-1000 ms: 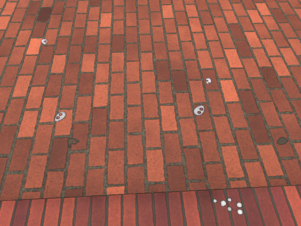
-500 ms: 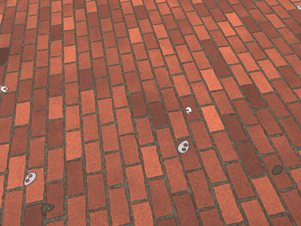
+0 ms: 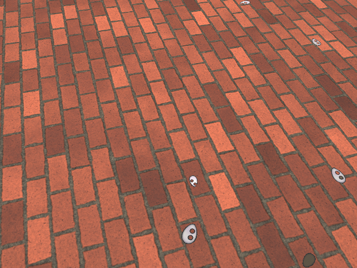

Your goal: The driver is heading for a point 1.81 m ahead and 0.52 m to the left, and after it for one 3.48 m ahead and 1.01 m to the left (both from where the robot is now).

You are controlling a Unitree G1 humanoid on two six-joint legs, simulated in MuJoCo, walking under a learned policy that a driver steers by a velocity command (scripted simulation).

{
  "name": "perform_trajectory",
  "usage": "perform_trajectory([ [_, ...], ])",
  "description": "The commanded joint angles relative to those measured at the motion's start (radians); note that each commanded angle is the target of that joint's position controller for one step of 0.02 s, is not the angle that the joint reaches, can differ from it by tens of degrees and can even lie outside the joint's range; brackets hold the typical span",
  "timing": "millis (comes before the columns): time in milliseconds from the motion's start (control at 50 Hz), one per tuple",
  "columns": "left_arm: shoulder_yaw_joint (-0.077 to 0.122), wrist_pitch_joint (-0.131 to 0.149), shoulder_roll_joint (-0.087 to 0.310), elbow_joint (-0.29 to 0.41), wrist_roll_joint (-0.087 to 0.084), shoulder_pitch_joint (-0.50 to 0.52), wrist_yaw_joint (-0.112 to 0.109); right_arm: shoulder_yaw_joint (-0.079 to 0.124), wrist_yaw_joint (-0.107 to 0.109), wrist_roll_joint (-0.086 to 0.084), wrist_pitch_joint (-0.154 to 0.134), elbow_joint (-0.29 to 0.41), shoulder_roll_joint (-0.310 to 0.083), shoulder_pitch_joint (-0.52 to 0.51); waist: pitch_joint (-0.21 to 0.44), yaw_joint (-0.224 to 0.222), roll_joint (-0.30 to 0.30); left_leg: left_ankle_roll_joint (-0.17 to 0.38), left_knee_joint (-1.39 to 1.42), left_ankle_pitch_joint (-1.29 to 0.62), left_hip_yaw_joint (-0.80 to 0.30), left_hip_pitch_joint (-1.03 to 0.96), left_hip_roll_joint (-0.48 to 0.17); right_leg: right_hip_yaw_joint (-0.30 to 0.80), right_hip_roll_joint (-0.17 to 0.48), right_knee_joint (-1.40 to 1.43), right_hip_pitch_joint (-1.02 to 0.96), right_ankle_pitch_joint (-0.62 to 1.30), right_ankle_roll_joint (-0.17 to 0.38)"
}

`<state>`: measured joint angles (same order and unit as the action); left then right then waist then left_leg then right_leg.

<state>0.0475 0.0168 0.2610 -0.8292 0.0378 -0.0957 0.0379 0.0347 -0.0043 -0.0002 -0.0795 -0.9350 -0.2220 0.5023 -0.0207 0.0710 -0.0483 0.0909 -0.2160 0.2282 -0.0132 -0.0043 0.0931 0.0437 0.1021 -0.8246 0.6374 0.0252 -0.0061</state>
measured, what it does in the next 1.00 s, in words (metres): goes down, turning left: right foot 0.11 m lower, then left foot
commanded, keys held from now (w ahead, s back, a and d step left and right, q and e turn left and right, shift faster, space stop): w+q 0.80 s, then w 0.20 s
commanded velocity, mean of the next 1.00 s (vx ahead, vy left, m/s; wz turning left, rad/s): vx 0.50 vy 0.00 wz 0.49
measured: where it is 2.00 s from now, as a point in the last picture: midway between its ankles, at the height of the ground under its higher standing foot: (106, 182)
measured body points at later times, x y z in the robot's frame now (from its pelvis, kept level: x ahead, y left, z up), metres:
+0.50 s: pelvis +0.30 -0.09 -0.12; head +0.33 -0.10 +0.33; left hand +0.26 +0.17 -0.24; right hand +0.44 -0.33 -0.26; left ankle +0.27 +0.03 -0.74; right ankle +0.31 -0.18 -0.85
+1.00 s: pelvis +0.50 +0.03 -0.11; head +0.52 +0.05 +0.34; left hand +0.44 +0.29 -0.25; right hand +0.71 -0.16 -0.24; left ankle +0.49 +0.06 -0.85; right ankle +0.60 -0.11 -0.77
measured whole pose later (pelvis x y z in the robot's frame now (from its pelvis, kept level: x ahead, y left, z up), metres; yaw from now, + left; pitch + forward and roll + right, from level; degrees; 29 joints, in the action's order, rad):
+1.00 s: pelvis +0.50 +0.03 -0.11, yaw +32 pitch +0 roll +0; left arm 0.04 0.03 0.25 -0.84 0.04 -0.25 0.02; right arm 0.05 -0.01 0.01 -0.03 -0.89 -0.25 0.25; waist -0.06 -0.02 -0.03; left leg 0.13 -0.36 0.19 0.04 0.17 0.12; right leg -0.01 0.12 -1.08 0.53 -0.30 -0.01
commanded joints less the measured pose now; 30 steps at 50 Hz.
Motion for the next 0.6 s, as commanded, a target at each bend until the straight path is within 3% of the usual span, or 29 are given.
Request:
perform_trajectory([
  [20,0.028,0.022,0.101,0.093,0.001,0.157,-0.005,0.042,0.019,0.008,-0.014,0.03,-0.173,0.092,-0.044,0.013,0.113,0.159,-0.004,-0.367,-0.261,-0.153,-0.28,0.012,-0.003,0.038,0.228,0.057,-0.018],
  [100,0.02,0.025,0.077,0.134,0.003,0.245,0.007,0.042,0.027,0.019,-0.015,0.041,-0.155,0.051,-0.099,0.027,0.114,0.129,-0.08,-0.2,-0.258,-0.01,-0.24,0.022,-0.011,0.231,0.095,0.202,-0.025],
  [160,0.013,0.034,0.06,0.141,-0.014,0.241,0.014,0.045,0.028,0.021,-0.008,0.063,-0.159,0.018,-0.088,0.038,0.111,0.096,-0.192,-0.111,-0.266,0.116,-0.207,0.026,-0.026,0.35,-0.112,0.29,0.0],
  [200,0.016,0.041,0.071,0.118,-0.026,0.186,0.003,0.051,0.037,0.031,0.0,0.074,-0.168,0.007,-0.082,0.038,0.115,0.076,-0.287,-0.11,-0.285,0.093,-0.191,0.046,-0.012,0.433,-0.199,0.294,-0.001],
  [220,0.022,0.046,0.086,0.104,-0.027,0.149,-0.005,0.051,0.046,0.044,0.01,0.068,-0.169,0.02,-0.066,0.034,0.1,0.07,-0.382,-0.129,-0.299,0.053,-0.179,0.062,0.005,0.479,-0.228,0.304,0.003],
  [240,0.03,0.056,0.105,0.077,-0.023,0.068,-0.016,0.053,0.05,0.052,0.019,0.064,-0.176,0.027,-0.031,0.002,0.067,0.069,-0.518,-0.184,-0.298,0.006,-0.156,0.046,0.004,0.533,-0.278,0.311,0.005],
  [260,0.041,0.067,0.12,0.021,-0.009,-0.094,-0.028,0.059,0.047,0.039,0.027,0.06,-0.19,0.02,0.037,-0.074,0.002,0.055,-0.745,-0.224,-0.254,0.052,-0.112,-0.011,-0.021,0.577,-0.468,0.349,0.0],
  [280,0.055,0.077,0.154,-0.034,0.015,-0.274,-0.031,0.057,0.044,0.012,0.028,0.049,-0.169,0.035,0.122,-0.146,-0.059,0.039,-1.029,-0.039,-0.213,0.23,-0.057,-0.015,0.011,0.504,-0.736,0.371,-0.003],
  [300,0.049,0.086,0.175,-0.044,0.037,-0.377,-0.02,0.045,0.041,-0.019,0.026,0.03,-0.066,0.149,0.265,-0.101,-0.212,0.012,-1.436,0.624,-0.16,0.586,0.021,0.105,0.19,0.128,-1.09,0.779,0.008],
  [320,0.044,0.073,0.174,-0.019,0.016,-0.411,0.0,0.038,0.062,-0.045,0.022,0.038,-0.068,0.236,0.398,-0.077,-0.216,0.006,-1.564,0.586,-0.148,0.744,-0.041,0.272,0.354,0.062,-1.173,0.913,0.026],
  [340,0.069,0.062,0.23,-0.008,-0.016,-0.348,-0.003,0.034,0.064,-0.021,0.03,0.058,-0.114,0.204,0.425,-0.078,-0.26,-0.005,-1.564,0.394,-0.076,0.801,-0.073,0.494,0.41,0.308,-1.037,0.194,0.14],
  [360,0.039,0.055,0.102,0.03,-0.012,-0.215,-0.016,0.043,0.048,0.026,0.049,0.058,-0.153,0.0,0.163,-0.098,-0.046,-0.007,-1.457,0.231,-0.05,0.792,-0.12,0.374,0.273,0.496,-0.736,-0.23,0.101],
  [380,0.038,0.063,0.133,0.035,-0.002,-0.169,-0.031,0.046,0.023,0.035,0.057,0.101,-0.152,-0.034,0.134,-0.07,-0.184,-0.017,-1.45,0.156,-0.044,0.77,-0.131,0.41,0.325,0.521,-0.623,-0.273,0.156],
  [400,0.032,0.07,0.114,0.027,-0.002,-0.176,-0.037,0.044,0.007,0.05,0.071,0.098,-0.151,-0.08,0.074,-0.065,-0.13,-0.021,-1.423,0.143,-0.043,0.732,-0.165,0.37,0.301,0.537,-0.507,-0.173,0.169],
  [420,0.022,0.087,0.088,0.013,-0.015,-0.157,-0.036,0.048,-0.011,0.049,0.079,0.103,-0.141,-0.134,-0.023,-0.038,-0.066,-0.024,-1.234,0.048,-0.098,0.676,-0.188,0.234,0.238,0.572,-0.37,-0.131,0.138],
  [440,0.028,0.098,0.099,-0.003,-0.01,-0.157,-0.036,0.042,-0.02,0.048,0.087,0.099,-0.115,-0.144,-0.026,-0.026,-0.087,-0.03,-1.225,0.031,-0.069,0.647,-0.18,0.205,0.219,0.59,-0.338,-0.097,0.131],
  [460,0.026,0.109,0.096,-0.019,-0.017,-0.173,-0.039,0.039,-0.033,0.037,0.086,0.122,-0.1,-0.187,-0.051,-0.012,-0.066,-0.046,-1.091,-0.035,-0.078,0.656,-0.183,0.133,0.188,0.611,-0.33,-0.022,0.137],
  [480,0.022,0.112,0.078,-0.035,-0.021,-0.204,-0.041,0.035,-0.041,0.043,0.085,0.127,-0.086,-0.213,-0.039,-0.021,-0.072,-0.054,-1.033,-0.068,-0.068,0.66,-0.172,0.099,0.183,0.609,-0.367,0.061,0.153],
  [560,0.012,0.1,0.044,-0.05,-0.024,-0.249,-0.043,0.016,-0.056,0.032,0.077,0.162,-0.053,-0.337,-0.021,-0.038,-0.045,-0.035,-0.759,-0.179,-0.009,0.661,-0.161,-0.062,0.154,0.62,-0.486,0.208,0.148],
  [600,0.016,0.094,0.064,-0.059,-0.024,-0.279,-0.046,0.006,-0.067,0.028,0.073,0.187,-0.043,-0.429,-0.038,-0.066,-0.033,-0.015,-0.629,-0.24,0.041,0.626,-0.153,-0.117,0.149,0.637,-0.515,0.193,0.13],
])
